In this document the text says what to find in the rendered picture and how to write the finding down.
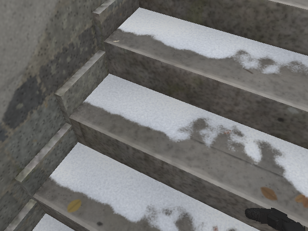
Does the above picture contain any right robot hand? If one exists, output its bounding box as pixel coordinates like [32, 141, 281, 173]
[244, 208, 305, 231]

